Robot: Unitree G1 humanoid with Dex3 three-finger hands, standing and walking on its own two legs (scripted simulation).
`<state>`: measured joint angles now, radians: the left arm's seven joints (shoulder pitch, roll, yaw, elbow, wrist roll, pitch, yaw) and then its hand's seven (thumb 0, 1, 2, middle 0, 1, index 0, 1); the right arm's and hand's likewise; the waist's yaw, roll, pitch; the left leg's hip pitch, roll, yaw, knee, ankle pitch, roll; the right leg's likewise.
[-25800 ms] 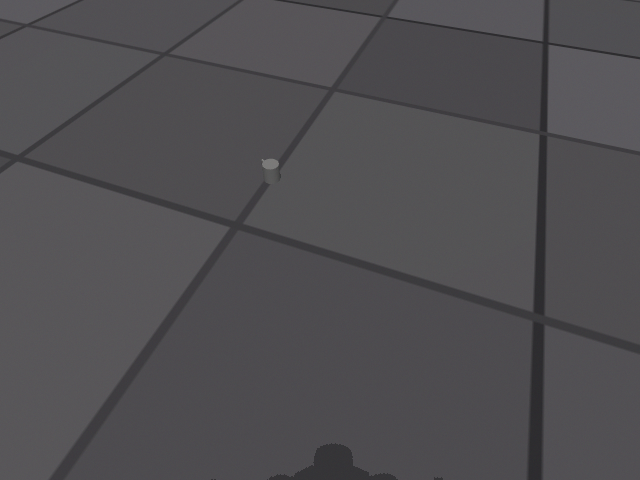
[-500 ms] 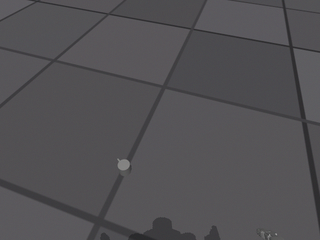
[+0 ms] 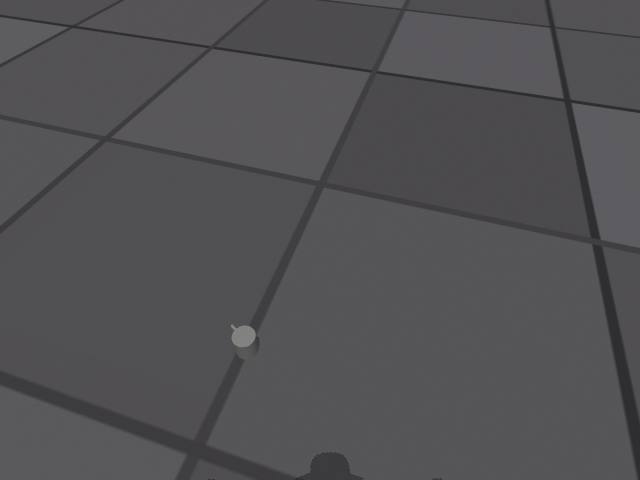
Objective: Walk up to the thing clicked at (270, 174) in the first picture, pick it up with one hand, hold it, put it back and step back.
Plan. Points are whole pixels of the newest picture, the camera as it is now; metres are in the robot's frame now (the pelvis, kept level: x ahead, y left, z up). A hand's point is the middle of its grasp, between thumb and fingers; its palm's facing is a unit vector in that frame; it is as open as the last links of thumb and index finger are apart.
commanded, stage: stand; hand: left
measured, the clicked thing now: (242, 339) +0.68 +0.25 -0.74
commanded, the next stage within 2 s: walk up in 0.68 s
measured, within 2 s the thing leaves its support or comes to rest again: neither
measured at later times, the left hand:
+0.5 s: hand out of the picture +0.07 +0.25 -0.16, palm faces -0.03 -0.94 -0.34, open 7.4 cm
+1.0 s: hand out of the picture +0.06 +0.33 -0.18, palm faces +0.02 -0.93 -0.36, open 7.4 cm
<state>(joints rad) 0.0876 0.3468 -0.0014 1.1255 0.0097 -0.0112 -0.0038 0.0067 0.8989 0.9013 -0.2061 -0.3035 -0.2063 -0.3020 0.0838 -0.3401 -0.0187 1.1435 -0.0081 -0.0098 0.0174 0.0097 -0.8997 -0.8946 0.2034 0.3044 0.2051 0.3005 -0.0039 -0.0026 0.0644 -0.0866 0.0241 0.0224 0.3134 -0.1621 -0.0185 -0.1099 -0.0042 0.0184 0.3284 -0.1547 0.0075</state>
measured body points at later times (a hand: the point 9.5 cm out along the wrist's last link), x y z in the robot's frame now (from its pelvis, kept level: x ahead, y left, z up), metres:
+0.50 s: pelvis +0.00 +0.00 +0.00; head +0.01 +0.00 +0.45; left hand +0.08 +0.30 -0.13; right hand +0.07 -0.30 -0.14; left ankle +0.01 +0.13 -0.75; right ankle +0.02 -0.12 -0.75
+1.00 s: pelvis +0.07 +0.05 -0.02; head +0.09 +0.07 +0.43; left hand +0.06 +0.38 -0.15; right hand +0.15 -0.28 -0.12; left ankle +0.13 +0.17 -0.75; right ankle +0.02 -0.12 -0.75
